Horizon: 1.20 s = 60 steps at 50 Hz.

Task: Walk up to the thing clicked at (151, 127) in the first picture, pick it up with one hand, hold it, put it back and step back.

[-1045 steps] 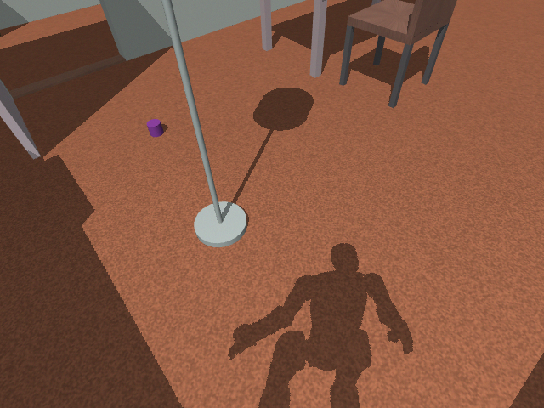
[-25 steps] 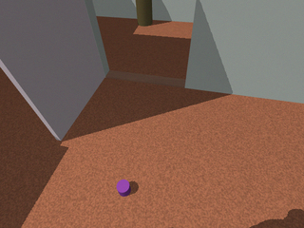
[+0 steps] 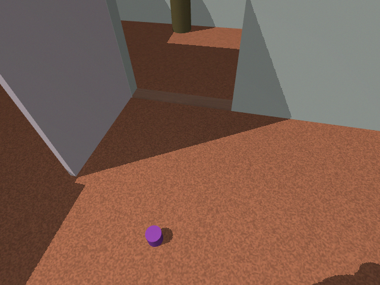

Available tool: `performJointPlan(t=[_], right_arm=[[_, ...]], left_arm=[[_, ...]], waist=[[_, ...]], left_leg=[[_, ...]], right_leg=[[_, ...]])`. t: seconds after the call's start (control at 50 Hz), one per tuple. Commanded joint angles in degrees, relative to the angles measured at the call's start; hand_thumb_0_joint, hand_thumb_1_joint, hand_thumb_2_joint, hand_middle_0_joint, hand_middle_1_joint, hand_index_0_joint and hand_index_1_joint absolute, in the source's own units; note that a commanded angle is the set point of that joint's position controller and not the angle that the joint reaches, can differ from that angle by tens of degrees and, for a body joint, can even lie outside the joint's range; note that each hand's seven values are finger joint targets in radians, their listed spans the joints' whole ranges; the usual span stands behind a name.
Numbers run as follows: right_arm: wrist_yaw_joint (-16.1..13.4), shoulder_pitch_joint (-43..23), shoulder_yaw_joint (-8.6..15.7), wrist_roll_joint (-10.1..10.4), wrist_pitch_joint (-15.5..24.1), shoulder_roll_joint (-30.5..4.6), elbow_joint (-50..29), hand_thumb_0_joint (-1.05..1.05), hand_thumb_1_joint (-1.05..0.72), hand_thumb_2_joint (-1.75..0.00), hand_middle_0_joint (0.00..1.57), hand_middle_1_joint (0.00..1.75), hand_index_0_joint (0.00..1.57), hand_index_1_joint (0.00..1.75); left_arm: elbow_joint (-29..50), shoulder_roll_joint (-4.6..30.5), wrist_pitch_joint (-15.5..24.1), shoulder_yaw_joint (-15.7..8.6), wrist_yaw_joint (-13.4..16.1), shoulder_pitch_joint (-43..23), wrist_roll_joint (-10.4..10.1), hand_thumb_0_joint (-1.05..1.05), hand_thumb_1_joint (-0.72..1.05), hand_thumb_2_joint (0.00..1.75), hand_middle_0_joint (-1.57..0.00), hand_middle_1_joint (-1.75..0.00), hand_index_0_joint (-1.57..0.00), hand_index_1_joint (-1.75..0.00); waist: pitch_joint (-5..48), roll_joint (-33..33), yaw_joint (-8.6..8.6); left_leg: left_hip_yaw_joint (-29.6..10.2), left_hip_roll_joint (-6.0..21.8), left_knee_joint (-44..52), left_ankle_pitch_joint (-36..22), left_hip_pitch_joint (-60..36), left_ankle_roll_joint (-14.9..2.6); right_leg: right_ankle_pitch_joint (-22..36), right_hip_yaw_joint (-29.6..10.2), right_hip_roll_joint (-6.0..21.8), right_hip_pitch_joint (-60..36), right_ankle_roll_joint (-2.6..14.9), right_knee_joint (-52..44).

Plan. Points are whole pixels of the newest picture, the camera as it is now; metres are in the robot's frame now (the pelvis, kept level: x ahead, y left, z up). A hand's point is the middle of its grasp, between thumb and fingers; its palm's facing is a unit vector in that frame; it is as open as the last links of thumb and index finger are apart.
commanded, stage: stand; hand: left
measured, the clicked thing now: (154, 236) +0.48 +0.23 -0.75
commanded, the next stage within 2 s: walk up in 0.64 s
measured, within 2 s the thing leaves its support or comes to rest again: neither
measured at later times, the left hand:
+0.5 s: hand out of the picture +0.08 +0.26 -0.16, palm faces -0.04 -0.94 -0.34, open 7.3 cm
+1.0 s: hand out of the picture +0.10 +0.22 -0.16, palm faces -0.06 -0.92 -0.39, open 7.3 cm
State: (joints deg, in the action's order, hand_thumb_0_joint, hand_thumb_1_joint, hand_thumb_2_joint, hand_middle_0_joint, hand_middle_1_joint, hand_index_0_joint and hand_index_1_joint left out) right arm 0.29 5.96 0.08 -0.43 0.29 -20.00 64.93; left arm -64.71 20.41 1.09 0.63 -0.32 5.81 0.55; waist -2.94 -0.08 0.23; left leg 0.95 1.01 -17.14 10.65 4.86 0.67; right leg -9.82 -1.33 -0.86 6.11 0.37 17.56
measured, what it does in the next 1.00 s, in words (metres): lifts its right foot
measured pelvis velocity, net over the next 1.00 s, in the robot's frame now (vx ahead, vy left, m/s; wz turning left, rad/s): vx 0.04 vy -0.05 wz -0.04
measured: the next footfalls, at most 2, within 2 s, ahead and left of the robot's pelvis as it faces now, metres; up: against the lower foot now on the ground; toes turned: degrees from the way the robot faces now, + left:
left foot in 1.22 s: +0.14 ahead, +0.10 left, +0.00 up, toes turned -3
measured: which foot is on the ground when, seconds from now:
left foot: down 0.00-0.90, up 0.92-1.00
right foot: down 0.00-1.00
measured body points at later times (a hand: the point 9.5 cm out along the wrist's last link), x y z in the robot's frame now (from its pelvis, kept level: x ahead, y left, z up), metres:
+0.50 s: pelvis +0.00 +0.00 +0.00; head +0.01 +0.00 +0.45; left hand +0.08 +0.30 -0.13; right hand +0.07 -0.30 -0.13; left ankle -0.01 +0.13 -0.75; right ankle +0.00 -0.11 -0.75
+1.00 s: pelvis +0.04 -0.05 -0.02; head +0.06 -0.06 +0.43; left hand +0.11 +0.27 -0.13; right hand +0.07 -0.37 -0.15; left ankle -0.01 +0.10 -0.71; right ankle +0.07 -0.16 -0.75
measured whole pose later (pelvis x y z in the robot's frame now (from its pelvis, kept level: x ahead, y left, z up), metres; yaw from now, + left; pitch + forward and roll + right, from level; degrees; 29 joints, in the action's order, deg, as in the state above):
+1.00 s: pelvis +0.04 -0.05 -0.02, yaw -2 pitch -4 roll +0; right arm 0.1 14.1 3.4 -0.6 -1.7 -23.6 57.0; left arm -57.4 21.3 1.5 -3.1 -1.5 12.9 1.8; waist -6.4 -2.4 -0.1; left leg -3.6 1.0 -49.1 30.2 13.0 -0.8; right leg -13.8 0.6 -0.6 12.9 1.2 30.6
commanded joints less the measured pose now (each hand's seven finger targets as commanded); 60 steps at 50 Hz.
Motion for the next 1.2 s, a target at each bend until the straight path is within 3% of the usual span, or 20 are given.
performJointPlan(t=[0.0,0.6,0.62,0.64,0.66,0.68,0.7,0.72,0.76,0.8,0.84,0.86,0.88,0.9,0.92,0.94,1.0,1.06,1.12,1.18], right_arm=[[-0.66,-1.52,2.28,-0.12,1.3,-12.2,-3.21,0.0,-0.9,-0.9,0.2,0.3,0.2,0.3],[-0.77,-1.09,2.26,-0.11,1.43,-12.06,-3.45,0.0,-0.9,-0.9,0.2,0.3,0.2,0.3],[-0.56,2.1,4.36,-0.85,2.2,-15.0,-5.74,0.0,-0.9,-0.9,0.2,0.3,0.2,0.3],[-0.53,4.6,4.95,-1.24,2.29,-15.51,-5.18,0.0,-0.9,-0.9,0.2,0.3,0.2,0.3],[-0.56,6.92,5.59,-1.47,2.26,-16.73,-5.02,0.0,-0.9,-0.9,0.2,0.3,0.2,0.3],[-0.71,7.78,6.57,-1.51,2.28,-18.22,-5.66,0.0,-0.9,-0.9,0.2,0.3,0.2,0.3],[-0.77,7.09,7.21,-1.76,2.67,-19.41,-7.12,0.0,-0.9,-0.9,0.2,0.3,0.2,0.3],[-0.97,6.08,7.51,-1.82,3.2,-19.54,-8.32,0.0,-0.9,-0.9,0.2,0.3,0.2,0.3],[-1.03,4.02,7.25,-1.7,3.75,-18.33,-10.07,0.0,-0.9,-0.9,0.2,0.3,0.2,0.3],[-0.34,2.36,7.09,-2.2,3.35,-17.03,-12.07,0.0,-0.9,-0.9,0.2,0.3,0.2,0.3],[0.24,0.3,6.36,-1.56,1.96,-14.95,-13.79,0.0,-0.9,-0.9,0.2,0.3,0.2,0.3],[0.19,1.47,5.22,-0.88,1.33,-11.89,-14.12,0.0,-0.9,-0.9,0.2,0.3,0.2,0.3],[-0.02,4.84,3.52,-0.21,0.84,-7.23,-15.12,0.0,-0.9,-0.9,0.2,0.3,0.2,0.3],[-0.4,5.95,4.04,-0.07,-0.4,-9.33,-14.71,0.0,-0.9,-0.9,0.2,0.3,0.2,0.3],[-0.54,7.52,5.21,0.06,-0.82,-12.56,-13.35,0.0,-0.9,-0.9,0.2,0.3,0.2,0.3],[-0.59,8.09,5.14,0.22,-0.85,-13.1,-12.8,0.0,-0.9,-0.9,0.2,0.3,0.2,0.3],[-0.45,10.29,4.72,0.19,-0.75,-12.65,-11.78,0.0,-0.9,-0.9,0.2,0.3,0.2,0.3],[-0.42,9.45,4.84,-0.45,-1.18,-12.31,-11.83,0.0,-0.9,-0.9,0.2,0.3,0.2,0.3],[-0.39,9.11,4.99,-0.53,-1.18,-11.91,-11.87,0.0,-0.9,-0.9,0.2,0.3,0.2,0.3],[-0.4,10.45,5.51,-0.84,-0.37,-11.96,-10.81,0.0,-0.9,-0.9,0.2,0.3,0.2,0.3]], left_arm=[[3.38,12.28,1.0,-2.52,1.07,-2.31,-0.34,0.0,0.9,0.9,-0.2,-0.3,-0.2,-0.3],[3.81,12.17,0.9,-2.43,0.98,-1.72,-0.21,0.0,0.9,0.9,-0.2,-0.3,-0.2,-0.3],[5.9,14.31,0.53,-5.2,-0.12,1.02,0.7,0.0,0.9,0.9,-0.2,-0.3,-0.2,-0.3],[5.98,14.08,0.14,-5.37,-0.49,-0.12,1.15,0.0,0.9,0.9,-0.2,-0.3,-0.2,-0.3],[7.14,13.11,-0.15,-5.53,-0.93,-1.49,1.43,0.0,0.9,0.9,-0.2,-0.3,-0.2,-0.3],[7.99,12.09,-0.53,-5.75,-1.33,-1.67,1.52,0.0,0.9,0.9,-0.2,-0.3,-0.2,-0.3],[9.33,12.26,-0.77,-6.09,-1.47,-1.6,1.63,0.0,0.9,0.9,-0.2,-0.3,-0.2,-0.3],[9.94,13.08,-0.63,-6.51,-1.48,-1.22,1.61,0.0,0.9,0.9,-0.2,-0.3,-0.2,-0.3],[10.9,12.8,-0.09,-6.59,-1.91,1.71,0.89,0.0,0.9,0.9,-0.2,-0.3,-0.2,-0.3],[10.74,11.61,0.46,-6.42,-2.54,4.07,0.92,0.0,0.9,0.9,-0.2,-0.3,-0.2,-0.3],[8.84,10.06,1.03,-6.64,-1.9,8.89,1.22,0.0,0.9,0.9,-0.2,-0.3,-0.2,-0.3],[7.63,12.29,1.42,-7.25,-1.11,11.81,1.31,0.0,0.9,0.9,-0.2,-0.3,-0.2,-0.3],[8.28,17.36,1.95,-8.36,-0.06,13.13,1.61,0.0,0.9,0.9,-0.2,-0.3,-0.2,-0.3],[10.62,20.57,1.91,-8.2,0.2,10.13,1.66,0.0,0.9,0.9,-0.2,-0.3,-0.2,-0.3],[12.12,20.33,1.74,-8.06,0.22,7.0,1.45,0.0,0.9,0.9,-0.2,-0.3,-0.2,-0.3],[12.84,18.54,1.8,-7.56,0.42,6.16,0.97,0.0,0.9,0.9,-0.2,-0.3,-0.2,-0.3],[13.9,15.36,2.33,-6.57,1.14,4.96,0.54,0.0,0.9,0.9,-0.2,-0.3,-0.2,-0.3],[14.09,14.95,2.59,-6.55,1.58,6.29,0.54,0.0,0.9,0.9,-0.2,-0.3,-0.2,-0.3],[15.28,15.6,2.15,-6.44,1.71,2.96,0.39,0.0,0.9,0.9,-0.2,-0.3,-0.2,-0.3],[15.19,14.02,0.99,-5.5,1.61,0.79,-0.77,0.0,0.9,0.9,-0.2,-0.3,-0.2,-0.3]], waist=[[4.47,-0.23,0.17],[3.89,-0.3,0.0],[8.21,2.18,0.52],[4.94,0.88,1.56],[1.0,-2.28,2.65],[-3.07,-6.95,3.24],[-6.67,-7.62,3.14],[-7.44,-5.8,2.39],[-4.8,-6.12,-0.09],[-2.08,-10.42,-0.79],[0.21,-7.97,-2.92],[1.31,-0.42,-3.7],[2.25,15.89,-3.65],[2.85,11.21,-2.83],[0.24,6.73,-1.7],[-1.42,5.14,-1.49],[0.03,5.37,-0.37],[2.0,4.98,-1.55],[3.0,7.42,-0.3],[4.54,4.74,1.76]], left_leg=[[-5.08,6.84,2.08,-8.02,-1.3,-1.49],[-5.43,6.91,2.43,-8.45,-0.91,-1.58],[-4.18,4.96,-1.0,7.48,-4.9,-4.51],[-7.0,6.39,0.16,18.06,-4.52,-6.13],[-11.47,9.19,3.71,27.06,-4.29,-7.97],[-18.12,15.25,8.87,31.72,-2.27,-11.36],[-22.69,20.85,11.7,28.49,-0.06,-14.64],[-23.14,22.54,10.35,21.31,-0.31,-15.9],[-16.88,20.57,6.25,8.69,-3.76,-14.81],[-8.92,15.51,2.01,4.06,-0.98,-11.79],[-1.13,9.85,-7.87,-3.99,6.06,-7.97],[1.58,5.9,-16.04,-0.27,10.49,-5.31],[4.19,-0.24,-27.44,16.54,17.97,-2.08],[-3.87,-1.85,-32.97,25.32,15.67,-1.58],[-6.36,-0.72,-38.46,25.39,14.6,-1.68],[-8.33,-0.22,-40.34,23.49,17.83,-2.01],[-9.29,1.54,-36.63,18.94,18.19,-1.45],[-7.93,1.19,-30.22,17.65,15.67,-0.63],[-4.75,1.95,-21.04,13.18,9.79,-0.92],[-3.32,0.85,-6.22,-5.2,1.28,-1.87]], right_leg=[[9.85,-5.59,8.01,-0.17,1.09,-1.94],[9.69,-5.24,7.97,-0.54,1.19,-1.96],[-6.44,-3.85,3.82,0.27,2.57,1.68],[-16.63,-3.8,3.28,6.7,2.95,3.85],[-20.81,-2.49,1.74,13.98,2.68,8.23],[-18.53,-0.32,-0.02,18.8,2.13,18.7],[-18.89,-2.23,1.79,23.34,1.32,26.88],[-18.85,-4.09,3.59,25.13,1.29,30.51],[-18.55,-5.63,6.62,23.98,1.51,26.66],[-15.17,-1.7,5.44,15.03,1.19,18.23],[-1.77,3.51,0.68,-0.06,0.32,6.52],[3.77,0.7,1.0,-6.07,-0.5,4.26],[3.57,-15.81,12.07,-7.82,1.4,-3.59],[-10.17,-28.74,20.41,0.42,8.81,-7.84],[-11.44,-28.56,21.29,3.73,13.16,-5.77],[-5.32,-24.39,19.91,2.39,13.64,-3.92],[6.92,-13.98,16.3,1.0,11.12,-1.44],[17.94,-10.62,16.72,-0.02,11.61,1.85],[22.76,-7.79,16.8,3.62,10.88,5.4],[19.5,-3.98,12.58,7.7,6.06,12.97]])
